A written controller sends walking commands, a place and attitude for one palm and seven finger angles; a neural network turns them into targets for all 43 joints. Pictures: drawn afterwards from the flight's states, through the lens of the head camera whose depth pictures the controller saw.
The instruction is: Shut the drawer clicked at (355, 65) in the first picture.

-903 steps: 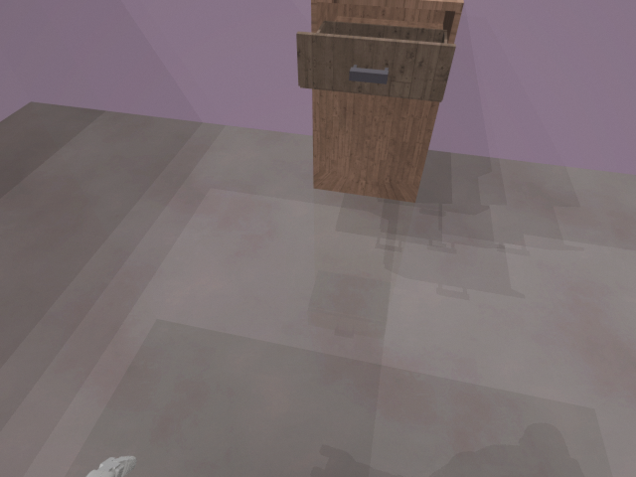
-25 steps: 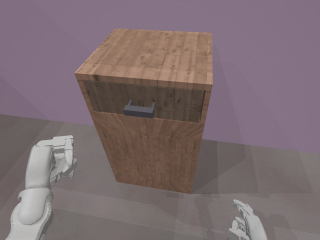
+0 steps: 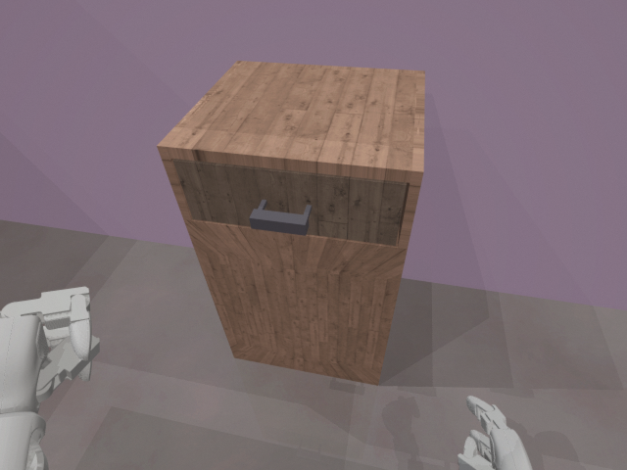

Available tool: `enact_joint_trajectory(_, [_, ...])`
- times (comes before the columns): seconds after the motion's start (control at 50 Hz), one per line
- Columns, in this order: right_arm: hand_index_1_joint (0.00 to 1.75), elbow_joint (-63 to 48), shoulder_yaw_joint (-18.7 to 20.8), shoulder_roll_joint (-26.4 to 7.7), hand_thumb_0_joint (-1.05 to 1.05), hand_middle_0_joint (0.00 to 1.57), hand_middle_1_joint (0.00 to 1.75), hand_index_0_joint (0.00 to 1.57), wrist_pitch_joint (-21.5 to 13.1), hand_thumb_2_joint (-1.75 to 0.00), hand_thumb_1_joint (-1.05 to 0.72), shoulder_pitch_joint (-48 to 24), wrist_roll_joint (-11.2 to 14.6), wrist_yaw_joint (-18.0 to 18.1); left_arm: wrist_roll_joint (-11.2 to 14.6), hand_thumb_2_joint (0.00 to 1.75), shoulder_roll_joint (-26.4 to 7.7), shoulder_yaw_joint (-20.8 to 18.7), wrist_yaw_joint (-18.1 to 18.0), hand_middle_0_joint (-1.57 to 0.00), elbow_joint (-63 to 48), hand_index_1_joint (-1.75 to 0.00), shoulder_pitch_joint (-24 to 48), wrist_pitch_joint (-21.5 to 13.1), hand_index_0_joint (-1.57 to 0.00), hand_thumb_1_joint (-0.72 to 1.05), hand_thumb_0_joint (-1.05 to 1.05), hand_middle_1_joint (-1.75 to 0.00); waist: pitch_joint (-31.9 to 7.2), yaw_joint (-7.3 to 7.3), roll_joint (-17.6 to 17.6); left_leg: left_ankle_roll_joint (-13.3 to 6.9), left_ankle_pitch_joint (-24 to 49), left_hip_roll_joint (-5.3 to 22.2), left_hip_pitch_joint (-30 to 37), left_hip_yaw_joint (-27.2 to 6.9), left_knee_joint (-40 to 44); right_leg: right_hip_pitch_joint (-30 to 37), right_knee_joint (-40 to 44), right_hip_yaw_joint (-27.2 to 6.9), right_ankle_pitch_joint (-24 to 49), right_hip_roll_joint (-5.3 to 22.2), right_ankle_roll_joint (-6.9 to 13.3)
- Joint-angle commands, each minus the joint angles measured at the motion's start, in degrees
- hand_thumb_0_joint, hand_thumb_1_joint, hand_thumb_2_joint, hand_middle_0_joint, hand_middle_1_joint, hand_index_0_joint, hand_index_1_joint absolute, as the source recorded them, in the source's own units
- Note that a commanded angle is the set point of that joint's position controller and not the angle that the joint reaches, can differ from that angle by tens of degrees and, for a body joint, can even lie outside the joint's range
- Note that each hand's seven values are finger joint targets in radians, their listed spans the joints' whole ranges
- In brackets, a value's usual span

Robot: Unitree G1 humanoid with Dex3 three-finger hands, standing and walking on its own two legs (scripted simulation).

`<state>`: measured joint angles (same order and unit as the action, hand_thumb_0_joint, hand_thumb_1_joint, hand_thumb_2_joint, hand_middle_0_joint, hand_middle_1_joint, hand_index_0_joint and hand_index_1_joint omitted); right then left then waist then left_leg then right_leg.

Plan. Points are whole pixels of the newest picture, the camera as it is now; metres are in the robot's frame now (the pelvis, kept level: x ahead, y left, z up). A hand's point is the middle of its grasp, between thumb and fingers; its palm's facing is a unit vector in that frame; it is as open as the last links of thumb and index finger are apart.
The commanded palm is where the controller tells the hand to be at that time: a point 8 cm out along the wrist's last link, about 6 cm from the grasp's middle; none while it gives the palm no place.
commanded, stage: step back with the hand held close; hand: left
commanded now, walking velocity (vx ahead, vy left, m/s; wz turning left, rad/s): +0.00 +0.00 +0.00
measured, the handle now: (282, 214) +0.58 +0.14 -0.02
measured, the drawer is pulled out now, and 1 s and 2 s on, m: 0.00 0.00 0.00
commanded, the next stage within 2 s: stop stepping back and stand still in 1.18 s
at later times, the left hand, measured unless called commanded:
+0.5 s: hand (69, 360) +0.16 +0.26 +0.15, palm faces +0.26 -0.82 -0.52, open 3.2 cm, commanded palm +0.10 +0.30 +0.18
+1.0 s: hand out of the picture +0.05 +0.26 +0.17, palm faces +0.42 -0.74 -0.52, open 3.2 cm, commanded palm -0.03 +0.30 +0.18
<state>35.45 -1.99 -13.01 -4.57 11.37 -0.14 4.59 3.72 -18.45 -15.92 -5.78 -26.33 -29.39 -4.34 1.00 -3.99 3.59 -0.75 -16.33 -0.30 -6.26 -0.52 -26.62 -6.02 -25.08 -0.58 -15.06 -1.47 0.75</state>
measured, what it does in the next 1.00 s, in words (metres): shifts its weight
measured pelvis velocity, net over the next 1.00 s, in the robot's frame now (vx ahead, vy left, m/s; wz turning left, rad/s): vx -0.13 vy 0.01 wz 0.08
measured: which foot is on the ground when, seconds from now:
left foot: down 0.00-1.00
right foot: down 0.00-1.00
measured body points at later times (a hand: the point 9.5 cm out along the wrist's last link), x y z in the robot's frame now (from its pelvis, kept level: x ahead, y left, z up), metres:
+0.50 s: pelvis -0.04 +0.02 +0.00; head -0.02 +0.03 +0.45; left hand +0.14 +0.30 +0.18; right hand +0.12 -0.24 -0.08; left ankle -0.02 +0.11 -0.74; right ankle -0.01 -0.11 -0.74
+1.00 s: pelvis -0.13 +0.01 -0.02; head -0.12 +0.02 +0.43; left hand +0.02 +0.30 +0.19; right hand +0.04 -0.22 -0.10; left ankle -0.02 +0.12 -0.74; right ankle -0.04 -0.11 -0.74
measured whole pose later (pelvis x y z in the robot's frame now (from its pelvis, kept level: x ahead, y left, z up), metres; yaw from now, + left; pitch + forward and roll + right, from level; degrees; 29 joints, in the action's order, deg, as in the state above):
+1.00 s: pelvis -0.13 +0.01 -0.02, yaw +5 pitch -2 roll -2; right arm 32.5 1.2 -12.3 -5.2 13.6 0.0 3.8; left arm -0.9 -24.1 -24.7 -8.0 -33.6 -32.8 -17.6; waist 3.6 1.9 0.2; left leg -3.4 -14.0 0.8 -27.5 2.0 -37.9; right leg -22.7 -35.2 -3.4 -11.0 -2.9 -1.0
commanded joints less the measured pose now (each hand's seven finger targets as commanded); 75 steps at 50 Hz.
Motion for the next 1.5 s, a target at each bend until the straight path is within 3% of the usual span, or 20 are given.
enact_joint_trajectory(0.0, [0.30,-9.7,2.0,-5.5,0.00,0.20,0.30,0.20,-4.4,-0.90,-0.90,-7.4,0.0,0.7,0.1,0.90,-11.1,-7.0,-1.4,-1.40,-15.2,-1.60,4.6,-4.5,-1.40,0.90,0.00,-1.60,-6.1,-0.02,0.2,-1.3,13.3,1.5,0.8,0.6,3.7,1.1,3.8,-0.1,11.8,1.7,0.8])
enact_joint_trajectory(0.04, [0.30,-9.4,1.8,-5.4,0.00,0.20,0.30,0.20,-4.8,-0.90,-0.90,-7.6,0.0,0.7,0.0,0.90,-11.0,-7.0,-1.4,-1.40,-15.3,-1.60,4.1,-4.3,-1.40,0.90,0.00,-1.60,-5.2,0.00,1.9,-1.1,14.1,1.5,0.8,0.6,3.7,1.0,4.0,-0.4,12.6,1.6,0.9])
enact_joint_trajectory(0.06, [0.30,-11.2,2.8,-7.6,0.00,0.20,0.30,0.20,-3.4,-0.90,-0.90,-6.8,0.2,0.2,0.0,0.90,-19.9,-16.4,-1.9,-1.40,-20.0,-1.60,12.7,-7.6,-1.40,0.90,0.00,-1.60,-1.7,2.99,0.2,-2.5,8.6,1.9,-3.1,-0.2,2.3,-3.9,7.6,-8.9,16.0,4.3,1.3])
enact_joint_trajectory(0.1, [0.30,-9.3,3.5,-6.6,0.00,0.20,0.30,0.20,-1.7,-0.90,-0.90,-6.4,-0.1,-0.2,-0.4,0.90,-12.6,-11.2,-1.0,-1.40,-10.4,-1.60,1.9,-7.9,-1.40,0.90,0.00,-1.60,-0.4,3.47,-5.3,-2.3,8.6,1.4,-2.3,-0.3,0.2,-6.5,8.8,-10.0,18.3,6.5,1.7])
enact_joint_trajectory(0.38, [0.30,-14.3,5.5,-7.0,0.00,0.20,0.30,0.20,2.4,-0.90,-0.90,-6.8,1.0,0.0,-0.6,0.90,-15.1,-13.6,-1.9,-1.40,-17.2,-1.60,-7.7,-10.5,-1.40,0.90,0.00,-1.60,-13.1,2.95,-0.8,-2.7,23.2,4.3,-7.6,-1.1,4.6,3.5,-0.9,-2.0,28.0,2.8,-1.8])
enact_joint_trajectory(0.62, [0.30,-13.4,6.2,-8.4,0.00,0.20,0.30,0.20,-0.6,-0.90,-0.90,-5.1,0.9,0.3,-2.8,0.90,-12.3,-12.4,-2.6,-1.40,-13.8,-1.60,-4.6,-12.7,-1.40,0.90,0.00,-1.60,-3.1,4.22,0.5,-6.0,-16.8,6.9,-33.1,-5.6,11.3,7.5,-6.1,-4.3,10.8,0.8,-2.1])
enact_joint_trajectory(0.74, [0.30,-12.8,6.0,-8.2,0.00,0.20,0.30,0.20,-2.1,-0.90,-0.90,-3.7,0.1,0.2,-3.6,0.90,-11.9,-11.1,-3.0,-1.40,-16.9,-1.60,-0.8,-14.2,-1.40,0.90,0.00,-1.60,-1.4,5.23,-3.1,-5.5,-20.9,5.1,-28.5,-6.0,6.0,-4.3,1.2,-7.7,-6.1,2.7,-0.9])
enact_joint_trajectory(0.86, [0.30,-13.0,5.7,-7.8,0.00,0.20,0.30,0.20,-4.1,-0.90,-0.90,-4.2,0.1,0.6,-4.6,0.90,-13.4,-14.1,-4.0,-1.40,-19.6,-1.60,-2.0,-15.6,-1.40,0.90,0.00,-1.60,-6.1,4.23,7.6,-7.6,-24.0,11.0,-37.9,-11.0,13.3,8.0,-16.3,-2.6,9.4,-2.2,-2.4])
enact_joint_trajectory(0.92, [0.30,-13.4,7.0,-7.7,0.00,0.20,0.30,0.20,-4.6,-0.90,-0.90,-4.6,0.4,0.1,-4.4,0.90,-14.9,-17.5,-3.6,-1.40,-16.3,-1.60,-5.9,-15.9,-1.40,0.90,0.00,-1.60,-7.1,4.13,2.5,-7.0,-24.6,8.5,-40.7,-6.3,6.2,9.4,-13.1,-7.8,10.6,-0.5,-1.6])
enact_joint_trajectory(1.02, [0.30,-9.8,7.4,-5.5,0.00,0.20,0.30,0.20,-2.2,-0.90,-0.90,-2.6,-0.1,-1.9,-1.2,0.90,-14.2,-14.0,-3.6,-1.40,-17.9,-1.60,-3.9,-15.2,-1.40,0.90,0.00,-1.60,-7.6,5.58,-13.7,0.5,-8.9,-0.3,-12.9,1.0,-21.6,-21.8,11.6,-24.1,-3.8,16.2,7.6])
enact_joint_trajectory(1.08, [0.30,-9.5,6.4,-4.9,0.00,0.20,0.30,0.20,-1.3,-0.90,-0.90,-2.9,0.2,-1.6,-1.7,0.90,-13.7,-12.6,-3.8,-1.40,-17.9,-1.60,-2.7,-14.7,-1.40,0.90,0.00,-1.60,-5.7,6.52,-14.8,-1.0,-5.9,1.3,-6.3,-0.4,-12.3,-27.5,8.2,-14.6,-5.5,11.9,3.5])
enact_joint_trajectory(1.12, [0.30,-10.3,6.3,-7.6,0.00,0.20,0.30,0.20,-2.0,-0.90,-0.90,-4.4,-0.1,-0.1,-1.9,0.90,-13.6,-12.4,-4.1,-1.40,-20.2,-1.60,-0.8,-15.5,-1.40,0.90,0.00,-1.60,-0.7,6.63,2.8,-5.4,-16.2,10.1,-15.2,-12.2,8.3,-26.1,-8.5,-6.8,-10.4,1.5,-0.8])
enact_joint_trajectory(1.14, [0.30,-10.5,6.3,-8.5,0.00,0.20,0.30,0.20,-3.2,-0.90,-0.90,-5.7,-0.6,0.6,-3.3,0.90,-13.1,-14.2,-4.9,-1.40,-19.8,-1.60,-1.3,-16.0,-1.40,0.90,0.00,-1.60,-1.5,5.91,16.5,-10.2,-27.2,21.2,-31.6,-23.1,19.2,-12.8,-29.2,-1.8,-6.5,-4.8,-2.9])
enact_joint_trajectory(1.16, [0.30,-9.5,6.1,-5.7,0.00,0.20,0.30,0.20,-4.5,-0.90,-0.90,-4.8,-1.0,0.5,-4.1,0.90,-13.9,-14.8,-5.1,-1.40,-18.6,-1.60,-0.2,-15.8,-1.40,0.90,0.00,-1.60,-4.5,5.69,15.2,-12.1,-25.1,24.4,-35.7,-23.7,20.6,-9.8,-45.1,-4.6,-8.9,-4.9,-2.6])
enact_joint_trajectory(1.22, [0.30,-8.4,8.7,-6.4,0.00,0.20,0.30,0.20,-5.4,-0.90,-0.90,-6.1,-0.3,-1.4,-2.2,0.90,-15.1,-16.2,-4.9,-1.40,-21.0,-1.60,-1.2,-15.5,-1.40,0.90,0.00,-1.60,-10.3,3.87,5.9,-9.0,-13.8,21.4,-23.9,-10.9,12.3,-12.8,-45.9,-3.9,-11.1,-4.0,-2.3])
enact_joint_trajectory(1.34, [0.30,-9.1,5.8,-5.4,0.00,0.20,0.30,0.20,-6.9,-0.90,-0.90,-3.5,0.3,-2.2,-0.5,0.90,-11.3,-10.7,-3.6,-1.40,-23.4,-1.60,-4.8,-14.0,-1.40,0.90,0.00,-1.60,-9.3,3.81,14.5,-0.1,-22.7,14.1,-14.3,-2.1,17.1,-7.6,-13.9,8.2,-19.6,-4.3,0.0])
enact_joint_trajectory(1.38, [0.30,-9.0,5.3,-4.7,0.00,0.20,0.30,0.20,-6.6,-0.90,-0.90,-3.0,0.1,-1.7,-1.0,0.90,-13.2,-11.5,-3.2,-1.40,-23.5,-1.60,-2.5,-13.3,-1.40,0.90,0.00,-1.60,-7.1,3.93,5.4,3.3,-17.8,7.9,-10.2,5.2,5.6,-9.1,5.8,4.0,-19.3,-0.7,2.2])
enact_joint_trajectory(1.42, [0.30,-7.5,5.0,-4.3,0.00,0.20,0.30,0.20,-5.5,-0.90,-0.90,-3.3,0.0,-1.6,-0.8,0.90,-17.3,-14.1,-3.7,-1.40,-23.6,-1.60,0.8,-13.0,-1.40,0.90,0.00,-1.60,-3.8,3.51,-15.5,2.6,-3.9,1.8,-9.7,4.4,-27.2,-25.9,19.8,-23.4,-19.9,17.6,9.7])
enact_joint_trajectory(1.44, [0.30,-7.2,4.6,-4.5,0.00,0.20,0.30,0.20,-5.3,-0.90,-0.90,-4.1,-0.5,-1.4,-0.6,0.90,-19.7,-15.3,-4.6,-1.40,-26.1,-1.60,4.6,-13.2,-1.40,0.90,0.00,-1.60,-4.6,3.92,-13.6,1.7,-0.5,3.2,-15.5,1.9,-32.3,-20.5,17.7,-22.2,-5.3,21.5,11.6])
enact_joint_trajectory(1.48, [0.30,-7.6,4.3,-3.7,0.00,0.20,0.30,0.20,-5.3,-0.90,-0.90,-2.4,1.2,-0.6,-1.0,0.90,-14.6,-12.7,-4.1,-1.40,-18.6,-1.60,1.2,-12.2,-1.40,0.90,0.00,-1.60,-7.6,4.53,-17.2,1.0,1.0,2.6,-22.6,0.9,-26.4,-5.4,7.5,-15.5,9.3,15.5,9.0])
